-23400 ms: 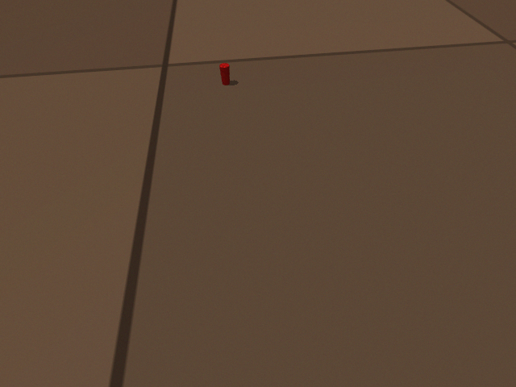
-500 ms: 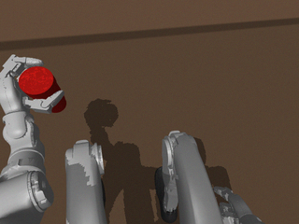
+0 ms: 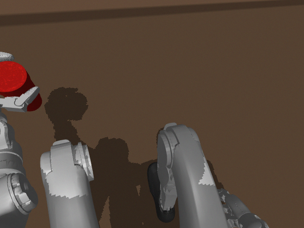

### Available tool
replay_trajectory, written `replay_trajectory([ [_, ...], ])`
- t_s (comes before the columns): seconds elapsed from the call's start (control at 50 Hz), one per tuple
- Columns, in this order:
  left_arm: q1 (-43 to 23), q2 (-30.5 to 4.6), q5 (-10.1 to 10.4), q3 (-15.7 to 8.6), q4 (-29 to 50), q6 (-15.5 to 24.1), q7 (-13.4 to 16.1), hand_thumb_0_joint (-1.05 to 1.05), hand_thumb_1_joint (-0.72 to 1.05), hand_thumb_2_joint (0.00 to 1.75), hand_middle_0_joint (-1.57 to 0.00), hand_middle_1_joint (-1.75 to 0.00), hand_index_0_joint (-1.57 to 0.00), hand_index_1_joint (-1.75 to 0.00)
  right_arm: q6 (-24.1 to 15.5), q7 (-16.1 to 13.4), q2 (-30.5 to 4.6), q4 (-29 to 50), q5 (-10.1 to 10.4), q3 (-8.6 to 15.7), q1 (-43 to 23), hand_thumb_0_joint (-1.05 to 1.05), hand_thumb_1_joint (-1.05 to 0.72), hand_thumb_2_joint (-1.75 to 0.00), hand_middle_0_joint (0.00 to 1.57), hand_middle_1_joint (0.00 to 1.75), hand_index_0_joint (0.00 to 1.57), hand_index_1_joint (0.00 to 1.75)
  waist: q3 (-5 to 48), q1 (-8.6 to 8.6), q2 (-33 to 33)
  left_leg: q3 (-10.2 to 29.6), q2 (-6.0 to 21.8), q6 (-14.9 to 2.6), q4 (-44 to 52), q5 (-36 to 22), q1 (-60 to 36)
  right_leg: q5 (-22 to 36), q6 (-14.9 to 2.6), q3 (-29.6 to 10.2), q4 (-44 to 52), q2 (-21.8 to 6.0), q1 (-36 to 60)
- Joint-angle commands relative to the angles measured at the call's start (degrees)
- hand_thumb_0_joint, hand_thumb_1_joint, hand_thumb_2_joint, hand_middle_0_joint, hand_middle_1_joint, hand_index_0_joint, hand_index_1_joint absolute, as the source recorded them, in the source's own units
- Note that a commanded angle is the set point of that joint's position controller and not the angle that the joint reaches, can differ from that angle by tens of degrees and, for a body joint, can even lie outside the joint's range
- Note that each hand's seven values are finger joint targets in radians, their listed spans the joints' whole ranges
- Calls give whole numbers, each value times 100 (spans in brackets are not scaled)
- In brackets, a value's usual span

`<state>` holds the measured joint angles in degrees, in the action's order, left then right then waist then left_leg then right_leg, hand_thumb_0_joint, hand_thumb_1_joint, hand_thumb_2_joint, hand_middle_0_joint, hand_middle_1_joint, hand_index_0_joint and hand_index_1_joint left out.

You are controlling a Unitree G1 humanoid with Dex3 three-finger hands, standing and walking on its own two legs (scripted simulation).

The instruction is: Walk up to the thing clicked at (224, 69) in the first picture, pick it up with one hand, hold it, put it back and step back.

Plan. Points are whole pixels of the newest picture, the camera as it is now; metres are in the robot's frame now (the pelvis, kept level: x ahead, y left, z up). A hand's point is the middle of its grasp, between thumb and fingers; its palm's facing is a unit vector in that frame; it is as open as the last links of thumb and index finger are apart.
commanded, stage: crouch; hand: left
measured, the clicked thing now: (20, 90) +0.46 +0.26 -0.11
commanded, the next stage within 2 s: lower in 0.24 s
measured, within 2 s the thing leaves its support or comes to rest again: neither
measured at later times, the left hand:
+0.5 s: hand (20, 88) +0.47 +0.27 -0.12, palm faces +0.27 -0.96 -0.04, open 10.1 cm
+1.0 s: hand (28, 92) +0.48 +0.27 -0.18, palm faces +0.28 -0.96 -0.04, open 10.1 cm
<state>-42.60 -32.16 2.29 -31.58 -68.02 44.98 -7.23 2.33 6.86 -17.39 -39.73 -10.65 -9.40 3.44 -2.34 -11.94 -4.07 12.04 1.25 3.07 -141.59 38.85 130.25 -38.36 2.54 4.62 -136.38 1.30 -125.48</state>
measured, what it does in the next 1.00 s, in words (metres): stands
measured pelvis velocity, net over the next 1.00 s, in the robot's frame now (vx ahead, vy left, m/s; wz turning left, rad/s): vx -0.01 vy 0.01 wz -0.10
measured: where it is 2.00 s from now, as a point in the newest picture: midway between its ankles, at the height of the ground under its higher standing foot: (125, 213)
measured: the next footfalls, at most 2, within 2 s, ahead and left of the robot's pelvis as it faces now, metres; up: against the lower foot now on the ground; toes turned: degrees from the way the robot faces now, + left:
none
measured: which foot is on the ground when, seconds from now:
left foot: down 0.00-1.00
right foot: down 0.00-1.00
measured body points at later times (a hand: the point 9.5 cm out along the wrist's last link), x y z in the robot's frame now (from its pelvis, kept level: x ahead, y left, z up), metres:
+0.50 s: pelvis +0.00 +0.01 -0.02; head +0.23 +0.11 +0.35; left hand +0.45 +0.32 -0.12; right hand +0.10 -0.27 -0.10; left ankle +0.08 +0.14 -0.28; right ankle +0.11 -0.13 -0.28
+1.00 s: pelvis -0.01 +0.01 -0.03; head +0.25 +0.14 +0.31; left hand +0.46 +0.32 -0.17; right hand +0.11 -0.26 -0.08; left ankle +0.08 +0.14 -0.28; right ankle +0.11 -0.13 -0.28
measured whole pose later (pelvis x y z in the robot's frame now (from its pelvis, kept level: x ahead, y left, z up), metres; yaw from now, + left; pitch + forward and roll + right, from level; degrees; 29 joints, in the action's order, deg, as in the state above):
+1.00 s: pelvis -0.01 +0.01 -0.03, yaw -6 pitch +18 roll -15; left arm -43.5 -47.5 1.9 -31.1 -81.2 55.1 -1.6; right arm 3.7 7.9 -21.0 -34.0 -18.2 -24.4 -6.0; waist -14.9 -16.3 -12.3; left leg 20.1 0.5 2.9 -150.2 40.6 129.1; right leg -37.4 4.6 10.3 -138.8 3.7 -121.4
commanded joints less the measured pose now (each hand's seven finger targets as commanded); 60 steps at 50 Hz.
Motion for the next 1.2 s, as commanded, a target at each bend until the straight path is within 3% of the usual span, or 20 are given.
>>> replay_trajectory([
  [0.0, -1882, -1451, 86, -54, 1240, 525, -5, 0, 25, 131, -129, -144, -130, -144, 36, -71, -1534, 134, -89, 363, 807, 0, -92, -91, 20, 30, 20, 30, 3886, -134, 1884, -609, 63, -274, 1387, -760, -2491, 1122, -365, 551, 1203, 181, 2131],
  [0.06, -1713, -1405, 71, 38, 1096, 510, -35, 0, 24, 130, -129, -144, -131, -144, 64, -46, -1596, 170, -116, 331, 698, 0, -92, -91, 20, 30, 20, 30, 3713, -146, 1907, -562, 75, -259, 1367, -750, -2498, 1091, -376, 615, 1135, 184, 1964],
  [0.18, -1578, -1580, 137, -75, 1120, 561, 46, 0, 23, 130, -129, -144, -130, -144, 89, -21, -1672, 227, -179, 214, 561, 0, -91, -91, 20, 30, 20, 30, 3639, -155, 1788, -526, 72, -278, 1191, -744, -2309, 1128, -344, 669, 1079, 218, 2161],
  [0.3, -1645, -1662, 111, -82, 1240, 663, 149, 0, 27, 130, -129, -143, -130, -143, 141, 15, -1794, 307, -246, 100, 488, 0, -92, -91, 20, 30, 20, 30, 3619, -284, 2070, -352, 114, -215, 1214, -1076, -2703, 1384, -365, 778, 939, 207, 2063],
  [0.38, -1564, -1671, 50, -9, 884, 684, 228, 0, 20, 129, -132, -147, -133, -147, 167, 31, -1795, 368, -287, -11, 380, 0, -92, -91, 20, 30, 20, 30, 3217, -380, 1968, -370, 109, -243, 1156, -724, -2323, 1149, -355, 793, 1002, 229, 2027],
  [0.42, -1545, -1598, 99, 58, 595, 728, 249, 0, 17, 128, -131, -147, -133, -146, 164, 44, -1824, 383, -316, -95, 303, 0, -92, -91, 20, 30, 20, 30, 3025, -507, 1792, -340, 119, -267, 1053, -585, -2219, 1068, -338, 831, 1021, 257, 1963],
  [0.52, -1650, -1879, 146, -35, 351, 966, 324, 0, 16, 127, -131, -146, -133, -146, 151, 55, -1924, 480, -405, -305, 136, 0, -92, -91, 20, 30, 20, 30, 2931, -583, 1749, -216, 139, -254, 1022, -519, -2260, 1011, -318, 962, 966, 290, 2041],
  [0.6, -1819, -2103, 104, 52, 238, 1181, 281, 0, 22, 127, -130, -146, -133, -145, 126, 38, -2008, 489, -493, -457, 6, 0, -91, -90, 20, 30, 20, 30, 2793, -713, 1922, -150, 170, -244, 968, -454, -2362, 1001, -310, 1019, 920, 307, 1998],
  [0.66, -1739, -2347, 100, -95, 150, 1274, 328, 0, 19, 125, -128, -144, -131, -142, 122, 17, -2093, 507, -568, -540, -116, 0, -91, -90, 20, 30, 20, 30, 2798, -673, 2155, -105, 208, -195, 939, -680, -2602, 1178, -325, 1051, 832, 332, 2040],
  [0.68, -1803, -2286, 116, -23, 82, 1294, 352, 0, 18, 125, -127, -143, -129, -142, 121, 19, -2099, 523, -601, -591, -142, 0, -91, -90, 20, 30, 20, 30, 2785, -735, 2165, -106, 209, -201, 886, -714, -2578, 1244, -312, 1049, 836, 332, 2108],
  [0.7, -1783, -2372, 149, -167, 104, 1337, 399, 0, 17, 125, -126, -142, -129, -141, 134, 20, -2142, 521, -614, -614, -94, 0, -92, -91, 20, 30, 20, 30, 2805, -747, 2225, -61, 213, -178, 918, -790, -2642, 1302, -307, 1096, 809, 325, 2164],
  [0.74, -1725, -2465, 134, -150, -3, 1374, 452, 0, 16, 124, -126, -142, -128, -141, 142, 19, -2146, 522, -657, -701, -140, 0, -92, -91, 20, 30, 20, 30, 2778, -756, 2290, -51, 217, -184, 856, -823, -2623, 1369, -299, 1097, 803, 343, 2241],
  [0.86, -1649, -2540, -37, 36, -191, 1474, 514, 0, 20, 127, -126, -143, -128, -142, 186, -2, -2224, 565, -761, -835, -339, 0, -91, -91, 20, 30, 20, 30, 2469, -878, 2342, 64, 258, -150, 867, -901, -2693, 1445, -292, 1225, 734, 347, 2179],
  [0.96, -1609, -2658, 97, -68, -327, 1538, 607, 0, 18, 125, -124, -142, -127, -140, 211, -5, -2283, 640, -816, -965, -426, 0, -91, -90, 20, 30, 20, 30, 2463, -928, 2141, 131, 261, -195, 755, -825, -2560, 1454, -242, 1268, 812, 395, 2345],
  [1.06, -1675, -2676, 45, 73, -527, 1638, 687, 0, 26, 128, -126, -144, -129, -142, 218, -11, -2306, 690, -866, -1089, -562, 0, -91, -90, 20, 30, 20, 30, 2245, -1051, 2151, 224, 278, -182, 756, -762, -2519, 1421, -234, 1353, 780, 419, 2281],
  [1.18, -1618, -2902, -46, 76, -608, 1719, 740, 0, 24, 127, -125, -143, -127, -141, 243, -33, -2333, 757, -925, -1187, -763, 0, -90, -90, 20, 30, 20, 30, 2080, -1029, 2201, 265, 332, -162, 752, -760, -2592, 1401, -236, 1394, 761, 452, 2223],
])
